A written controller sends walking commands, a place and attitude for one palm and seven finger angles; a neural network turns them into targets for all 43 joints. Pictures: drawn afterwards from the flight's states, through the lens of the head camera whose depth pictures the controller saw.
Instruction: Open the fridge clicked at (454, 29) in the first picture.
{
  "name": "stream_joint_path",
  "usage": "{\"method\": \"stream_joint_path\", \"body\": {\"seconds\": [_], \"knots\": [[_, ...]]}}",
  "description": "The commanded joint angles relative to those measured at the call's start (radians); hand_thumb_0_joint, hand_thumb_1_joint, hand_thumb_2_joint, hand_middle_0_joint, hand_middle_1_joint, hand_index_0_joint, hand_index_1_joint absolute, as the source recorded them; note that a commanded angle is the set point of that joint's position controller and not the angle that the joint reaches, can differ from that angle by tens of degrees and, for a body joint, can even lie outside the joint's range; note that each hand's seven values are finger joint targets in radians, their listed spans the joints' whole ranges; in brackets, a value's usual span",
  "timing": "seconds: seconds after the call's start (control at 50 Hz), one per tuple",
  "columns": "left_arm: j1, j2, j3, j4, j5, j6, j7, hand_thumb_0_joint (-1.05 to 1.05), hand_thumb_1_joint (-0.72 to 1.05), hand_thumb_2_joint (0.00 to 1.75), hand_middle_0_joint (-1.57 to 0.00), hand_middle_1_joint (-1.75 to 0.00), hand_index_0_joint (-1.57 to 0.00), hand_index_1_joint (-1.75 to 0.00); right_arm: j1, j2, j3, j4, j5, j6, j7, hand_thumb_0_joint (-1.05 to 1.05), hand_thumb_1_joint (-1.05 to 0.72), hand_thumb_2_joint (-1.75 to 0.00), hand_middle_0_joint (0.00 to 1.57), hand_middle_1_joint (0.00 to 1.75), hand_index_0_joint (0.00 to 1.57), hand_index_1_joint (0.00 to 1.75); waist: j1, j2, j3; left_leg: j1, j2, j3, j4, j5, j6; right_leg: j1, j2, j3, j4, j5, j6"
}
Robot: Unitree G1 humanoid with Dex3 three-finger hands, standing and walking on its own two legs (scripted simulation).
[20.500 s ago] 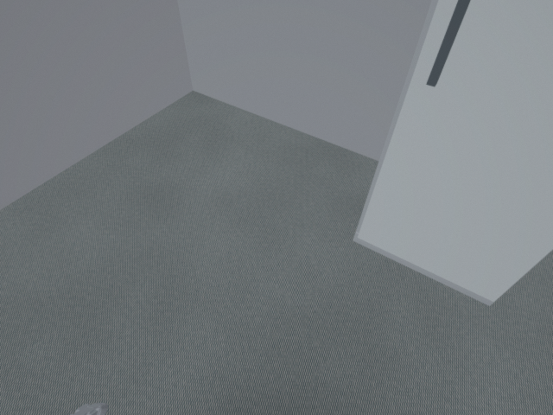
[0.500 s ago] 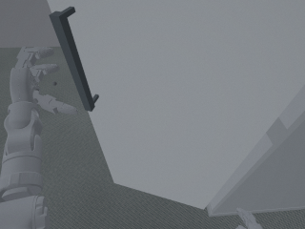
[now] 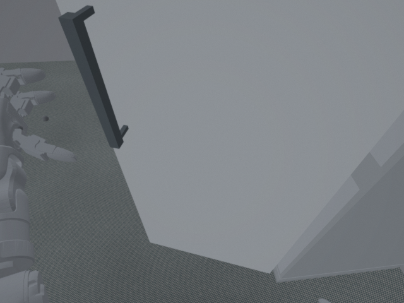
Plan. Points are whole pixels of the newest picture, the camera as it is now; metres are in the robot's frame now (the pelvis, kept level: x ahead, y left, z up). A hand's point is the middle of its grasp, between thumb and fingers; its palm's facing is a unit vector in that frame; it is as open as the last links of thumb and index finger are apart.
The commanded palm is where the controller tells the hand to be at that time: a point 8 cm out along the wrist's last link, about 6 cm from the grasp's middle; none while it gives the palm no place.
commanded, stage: slip the hand off the handle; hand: left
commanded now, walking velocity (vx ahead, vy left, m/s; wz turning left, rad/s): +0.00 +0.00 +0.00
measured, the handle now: (104, 88) +0.44 +0.20 +0.21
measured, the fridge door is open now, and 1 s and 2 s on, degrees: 70 70 70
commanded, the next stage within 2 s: draw the hand back to the body in 0.50 s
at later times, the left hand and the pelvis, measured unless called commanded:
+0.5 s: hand (24, 161) +0.28 +0.27 +0.20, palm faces +0.31 -0.94 -0.15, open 14.7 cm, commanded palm +0.23 +0.32 +0.20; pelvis -0.01 -0.01 +0.00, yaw +2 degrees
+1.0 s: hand (9, 187) +0.24 +0.28 +0.19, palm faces +0.10 -0.99 -0.05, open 14.7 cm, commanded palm +0.19 +0.31 +0.19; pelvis -0.01 -0.01 +0.01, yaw +2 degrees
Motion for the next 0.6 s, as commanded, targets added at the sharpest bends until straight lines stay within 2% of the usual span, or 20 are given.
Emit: {"method": "stream_joint_path", "body": {"seconds": [0.0, 0.02, 0.04, 0.06, 0.1, 0.12, 0.16, 0.18, 0.2, 0.22, 0.26, 0.3, 0.32, 0.34, 0.42, 0.48, 0.54, 0.56, 0.58], "knots": [[-0.272, 0.296, 0.095, -0.383, -0.028, -0.04, 0.019, 0.0, -0.55, 0.2, -0.25, -1.15, -0.25, -1.15, -0.095, -0.142, -0.052, -0.166, 0.001, -0.059, -0.013, 0.0, -0.9, -0.9, 0.2, 0.3, 0.2, 0.3, 0.052, 0.089, -0.294, 0.292, -0.024, -0.09, -0.064, 0.292, 0.015, -0.009, 0.038, 0.006, -0.066, 0.293, -0.021], [-0.233, 0.247, 0.064, -0.407, -0.032, -0.032, 0.024, 0.0, -0.55, 0.2, -0.25, -1.15, -0.25, -1.15, -0.108, -0.133, -0.048, -0.173, 0.0, -0.065, -0.013, 0.0, -0.9, -0.9, 0.2, 0.3, 0.2, 0.3, 0.053, 0.099, -0.279, 0.295, -0.024, -0.09, -0.069, 0.275, 0.013, -0.017, 0.038, 0.002, -0.069, 0.272, -0.021], [-0.222, 0.253, 0.075, -0.407, -0.034, -0.025, 0.032, 0.0, -0.55, 0.2, -0.25, -1.15, -0.25, -1.15, -0.112, -0.135, -0.045, -0.166, 0.002, -0.069, -0.017, 0.0, -0.9, -0.9, 0.2, 0.3, 0.2, 0.3, 0.05, 0.078, -0.252, 0.286, -0.021, -0.097, -0.077, 0.248, 0.011, -0.031, 0.04, -0.002, -0.077, 0.244, -0.021], [-0.226, 0.238, 0.057, -0.408, -0.033, -0.017, 0.036, 0.0, -0.55, 0.2, -0.25, -1.15, -0.25, -1.15, -0.121, -0.135, -0.042, -0.162, 0.003, -0.073, -0.02, 0.0, -0.9, -0.9, 0.2, 0.3, 0.2, 0.3, 0.042, 0.07, -0.223, 0.278, -0.02, -0.099, -0.085, 0.21, 0.011, -0.046, 0.04, -0.002, -0.085, 0.21, -0.019], [-0.251, 0.233, 0.042, -0.449, -0.025, -0.008, 0.047, 0.0, -0.55, 0.2, -0.25, -1.15, -0.25, -1.15, -0.135, -0.132, -0.04, -0.158, 0.004, -0.082, -0.028, 0.0, -0.9, -0.9, 0.2, 0.3, 0.2, 0.3, 0.036, 0.105, -0.215, 0.288, -0.021, -0.099, -0.092, 0.183, 0.011, -0.053, 0.036, 0.001, -0.092, 0.186, -0.021], [-0.241, 0.202, 0.014, -0.453, -0.024, -0.001, 0.05, 0.0, -0.55, 0.2, -0.25, -1.15, -0.25, -1.15, -0.14, -0.127, -0.035, -0.159, 0.004, -0.088, -0.029, 0.0, -0.9, -0.9, 0.2, 0.3, 0.2, 0.3, 0.035, 0.094, -0.202, 0.289, -0.021, -0.108, -0.1, 0.156, 0.009, -0.059, 0.037, -0.002, -0.096, 0.162, -0.022], [-0.244, 0.189, -0.007, -0.451, -0.021, 0.01, 0.053, 0.0, -0.55, 0.2, -0.25, -1.15, -0.25, -1.15, -0.154, -0.125, -0.029, -0.153, 0.005, -0.098, -0.038, 0.0, -0.9, -0.9, 0.2, 0.3, 0.2, 0.3, 0.027, 0.099, -0.179, 0.289, -0.021, -0.116, -0.112, 0.103, 0.007, -0.075, 0.034, 0.0, -0.104, 0.128, -0.022], [-0.249, 0.19, -0.003, -0.459, -0.02, 0.01, 0.053, 0.0, -0.55, 0.2, -0.25, -1.15, -0.25, -1.15, -0.151, -0.126, -0.029, -0.147, 0.004, -0.1, -0.041, 0.0, -0.9, -0.9, 0.2, 0.3, 0.2, 0.3, 0.028, 0.074, -0.18, 0.293, -0.018, -0.114, -0.11, 0.114, 0.009, -0.061, 0.032, 0.001, -0.111, 0.139, -0.023], [-0.214, 0.213, 0.027, -0.475, -0.022, 0.009, 0.057, 0.0, -0.55, 0.2, -0.25, -1.15, -0.25, -1.15, -0.156, -0.127, -0.031, -0.151, 0.002, -0.104, -0.041, 0.0, -0.9, -0.9, 0.2, 0.3, 0.2, 0.3, 0.041, 0.069, -0.22, 0.303, -0.021, -0.114, -0.109, 0.139, 0.008, -0.038, 0.031, 0.0, -0.105, 0.155, -0.023], [-0.18, 0.18, -0.001, -0.494, -0.024, 0.012, 0.053, 0.0, -0.55, 0.2, -0.25, -1.15, -0.25, -1.15, -0.171, -0.121, -0.026, -0.162, 0.003, -0.11, -0.038, 0.0, -0.9, -0.9, 0.2, 0.3, 0.2, 0.3, 0.047, 0.078, -0.223, 0.31, -0.023, -0.114, -0.111, 0.145, 0.007, -0.032, 0.03, -0.001, -0.104, 0.159, -0.023], [-0.171, 0.175, 0.0, -0.497, -0.032, 0.017, 0.052, 0.0, -0.55, 0.2, -0.25, -1.15, -0.25, -1.15, -0.182, -0.117, -0.021, -0.156, 0.005, -0.117, -0.039, 0.0, -0.9, -0.9, 0.2, 0.3, 0.2, 0.3, 0.045, 0.071, -0.199, 0.311, -0.021, -0.119, -0.118, 0.129, 0.004, -0.039, 0.031, -0.005, -0.11, 0.15, -0.023], [-0.129, 0.172, 0.008, -0.531, -0.033, 0.021, 0.051, 0.0, -0.55, 0.2, -0.25, -1.15, -0.25, -1.15, -0.19, -0.115, -0.021, -0.161, 0.003, -0.122, -0.034, 0.0, -0.9, -0.9, 0.2, 0.3, 0.2, 0.3, 0.057, 0.086, -0.212, 0.318, -0.022, -0.112, -0.112, 0.173, 0.004, -0.013, 0.027, -0.004, -0.107, 0.189, -0.025], [-0.087, 0.153, 0.001, -0.542, -0.039, 0.027, 0.05, 0.0, -0.55, 0.2, -0.25, -1.15, -0.25, -1.15, -0.199, -0.11, -0.017, -0.168, 0.003, -0.125, -0.03, 0.0, -0.9, -0.9, 0.2, 0.3, 0.2, 0.3, 0.065, 0.082, -0.204, 0.313, -0.025, -0.11, -0.115, 0.169, 0.003, -0.007, 0.027, -0.006, -0.11, 0.188, -0.024], [-0.068, 0.156, 0.011, -0.542, -0.043, 0.033, 0.051, 0.0, -0.55, 0.2, -0.25, -1.15, -0.25, -1.15, -0.202, -0.11, -0.015, -0.167, 0.004, -0.126, -0.03, 0.0, -0.9, -0.9, 0.2, 0.3, 0.2, 0.3, 0.065, 0.054, -0.194, 0.31, -0.024, -0.112, -0.119, 0.17, 0.002, -0.003, 0.028, -0.01, -0.112, 0.191, -0.023], [0.012, 0.137, 0.015, -0.629, -0.051, 0.045, 0.053, 0.0, -0.55, 0.2, -0.25, -1.15, -0.25, -1.15, -0.226, -0.101, -0.01, -0.18, 0.004, -0.135, -0.023, 0.0, -0.9, -0.9, 0.2, 0.3, 0.2, 0.3, 0.079, 0.068, -0.18, 0.31, -0.029, -0.1, -0.123, 0.187, 0.003, 0.023, 0.024, -0.009, -0.118, 0.217, -0.022], [0.071, 0.154, 0.045, -0.655, -0.061, 0.052, 0.05, 0.0, -0.55, 0.2, -0.25, -1.15, -0.25, -1.15, -0.235, -0.101, -0.007, -0.177, 0.003, -0.138, -0.025, 0.0, -0.9, -0.9, 0.2, 0.3, 0.2, 0.3, 0.083, 0.03, -0.146, 0.294, -0.028, -0.091, -0.129, 0.162, 0.007, 0.029, 0.024, -0.005, -0.137, 0.202, -0.018], [-0.019, 0.154, 0.028, -0.65, -0.07, 0.057, 0.04, 0.0, -0.55, 0.2, -0.25, -1.15, -0.25, -1.15, -0.249, -0.098, 0.0, -0.164, 0.007, -0.144, -0.039, 0.0, -0.9, -0.9, 0.2, 0.3, 0.2, 0.3, 0.056, 0.055, -0.096, 0.287, -0.035, -0.092, -0.138, 0.087, 0.007, -0.012, 0.021, 0.006, -0.161, 0.123, -0.013], [-0.031, 0.165, 0.036, -0.619, -0.073, 0.058, 0.036, 0.0, -0.55, 0.2, -0.25, -1.15, -0.25, -1.15, -0.248, -0.099, 0.002, -0.155, 0.008, -0.147, -0.045, 0.0, -0.9, -0.9, 0.2, 0.3, 0.2, 0.3, 0.052, 0.043, -0.071, 0.277, -0.035, -0.097, -0.142, 0.056, 0.007, -0.024, 0.02, 0.007, -0.17, 0.093, -0.012], [-0.058, 0.175, 0.032, -0.628, -0.068, 0.052, 0.031, 0.0, -0.55, 0.2, -0.25, -1.15, -0.25, -1.15, -0.251, -0.103, 0.001, -0.149, 0.008, -0.15, -0.049, 0.0, -0.9, -0.9, 0.2, 0.3, 0.2, 0.3, 0.047, 0.043, -0.076, 0.279, -0.034, -0.089, -0.135, 0.057, 0.01, -0.019, 0.015, 0.018, -0.177, 0.091, -0.012]]}}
